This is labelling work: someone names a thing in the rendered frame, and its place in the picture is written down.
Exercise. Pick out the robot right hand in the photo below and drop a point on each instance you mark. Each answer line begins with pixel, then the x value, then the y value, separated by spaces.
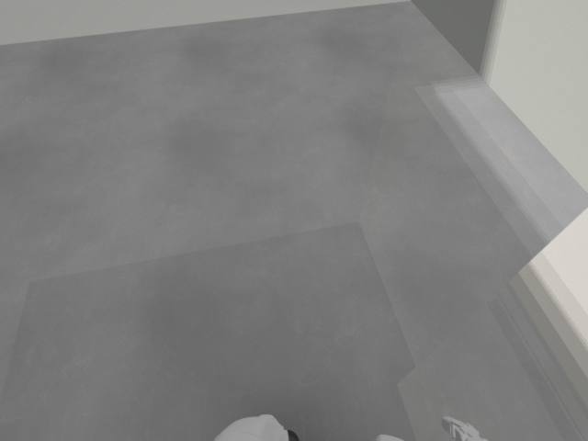
pixel 460 431

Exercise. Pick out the fridge door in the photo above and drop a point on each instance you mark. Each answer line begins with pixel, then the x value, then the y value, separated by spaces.
pixel 553 287

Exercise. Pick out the left robot thigh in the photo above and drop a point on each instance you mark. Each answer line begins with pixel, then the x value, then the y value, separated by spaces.
pixel 253 429

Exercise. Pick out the left robot shin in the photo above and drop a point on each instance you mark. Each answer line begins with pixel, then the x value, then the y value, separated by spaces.
pixel 271 417

